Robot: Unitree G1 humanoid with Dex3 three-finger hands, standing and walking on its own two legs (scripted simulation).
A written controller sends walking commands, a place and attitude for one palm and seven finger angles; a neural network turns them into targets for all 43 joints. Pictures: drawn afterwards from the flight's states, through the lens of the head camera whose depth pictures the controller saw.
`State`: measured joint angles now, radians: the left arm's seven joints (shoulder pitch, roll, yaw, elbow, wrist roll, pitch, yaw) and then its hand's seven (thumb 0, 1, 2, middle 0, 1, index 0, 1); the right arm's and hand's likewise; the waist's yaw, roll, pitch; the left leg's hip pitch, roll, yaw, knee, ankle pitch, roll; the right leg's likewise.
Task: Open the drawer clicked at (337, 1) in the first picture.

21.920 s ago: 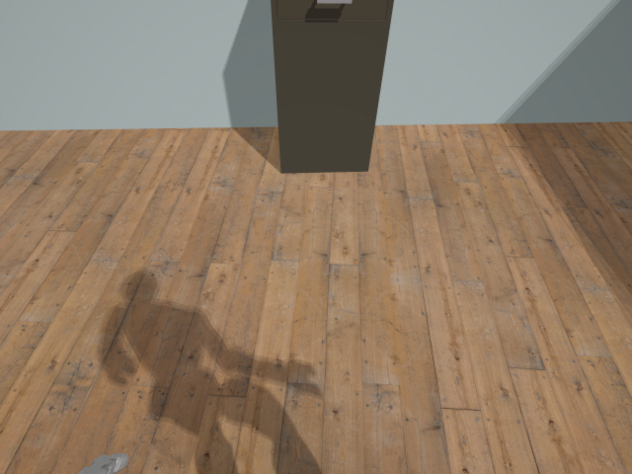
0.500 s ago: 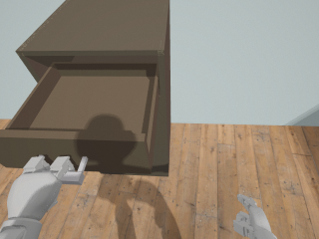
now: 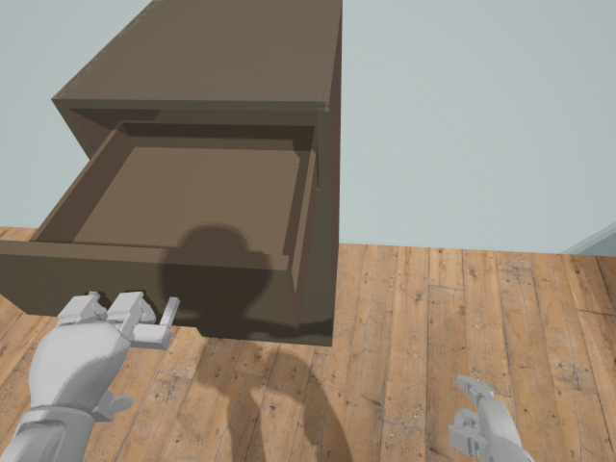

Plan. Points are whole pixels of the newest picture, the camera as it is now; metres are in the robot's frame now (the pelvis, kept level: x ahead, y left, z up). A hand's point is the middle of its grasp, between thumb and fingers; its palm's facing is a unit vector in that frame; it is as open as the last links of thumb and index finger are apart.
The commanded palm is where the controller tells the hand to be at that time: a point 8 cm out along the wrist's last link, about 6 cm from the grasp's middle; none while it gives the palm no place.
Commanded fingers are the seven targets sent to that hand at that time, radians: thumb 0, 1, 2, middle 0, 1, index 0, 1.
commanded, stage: open the thumb to release the handle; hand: left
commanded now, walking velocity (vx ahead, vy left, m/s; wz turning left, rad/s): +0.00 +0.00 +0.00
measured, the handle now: (124, 318) +0.26 +0.26 +0.07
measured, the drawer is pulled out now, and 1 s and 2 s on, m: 0.30 0.30 0.30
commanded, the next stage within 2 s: lift the hand off the handle in 0.06 s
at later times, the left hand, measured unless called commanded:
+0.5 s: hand (113, 366) +0.20 +0.26 +0.05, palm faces +0.04 -0.04 -1.00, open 13.8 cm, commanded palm +0.18 +0.26 +0.10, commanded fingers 0.00 -0.50 0.30 -0.30 -1.20 -0.30 -1.20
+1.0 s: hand (88, 339) +0.21 +0.26 +0.11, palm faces +0.04 -0.04 -1.00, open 13.5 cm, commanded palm +0.19 +0.26 +0.17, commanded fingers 0.00 -0.50 0.30 -0.30 -1.20 -0.30 -1.20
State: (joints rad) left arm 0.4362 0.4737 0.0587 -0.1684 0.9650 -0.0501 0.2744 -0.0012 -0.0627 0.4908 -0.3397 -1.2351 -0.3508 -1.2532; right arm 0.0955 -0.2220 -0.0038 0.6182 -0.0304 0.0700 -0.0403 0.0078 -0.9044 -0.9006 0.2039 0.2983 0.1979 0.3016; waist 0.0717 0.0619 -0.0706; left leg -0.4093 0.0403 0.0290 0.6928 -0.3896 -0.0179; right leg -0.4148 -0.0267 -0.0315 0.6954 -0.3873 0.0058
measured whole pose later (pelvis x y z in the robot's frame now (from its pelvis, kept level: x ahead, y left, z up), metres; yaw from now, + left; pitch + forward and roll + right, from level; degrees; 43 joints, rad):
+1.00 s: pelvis -0.02 +0.00 +0.02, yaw +2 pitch +0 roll +0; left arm 0.23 0.53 0.03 -0.20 0.90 -0.01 0.07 0.00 -0.49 0.30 -0.32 -1.20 -0.37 -1.23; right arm 0.08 -0.24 0.02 0.63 -0.01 0.06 -0.07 0.01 -0.90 -0.90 0.20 0.30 0.20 0.30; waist 0.11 0.10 -0.01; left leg -0.25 0.02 0.01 0.53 -0.29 -0.02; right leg -0.24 -0.04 -0.06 0.54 -0.30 0.01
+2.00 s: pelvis -0.03 +0.00 +0.02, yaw +2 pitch -2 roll +0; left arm 0.08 0.64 0.09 -0.36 0.76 0.04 -0.18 0.00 -0.49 0.30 -0.32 -1.20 -0.32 -1.21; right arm 0.08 -0.27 0.05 0.61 0.02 0.06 -0.02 0.01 -0.90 -0.90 0.20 0.30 0.20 0.30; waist 0.10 0.12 0.01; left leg -0.17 0.02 0.01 0.42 -0.22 -0.02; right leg -0.17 -0.04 -0.06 0.44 -0.24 0.01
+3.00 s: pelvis -0.01 +0.00 +0.03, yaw +1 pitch -4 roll -1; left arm 0.39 0.37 0.40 -0.57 -0.07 -0.16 0.10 -0.01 0.14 0.58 -0.27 -0.79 -0.27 -0.79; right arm 0.18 -0.22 0.02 0.66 0.00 -0.14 -0.07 0.01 -0.90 -0.90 0.20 0.30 0.20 0.30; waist 0.06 0.06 0.03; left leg -0.08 0.04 0.02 0.41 -0.26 -0.02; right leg -0.07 -0.02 -0.04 0.38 -0.24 0.01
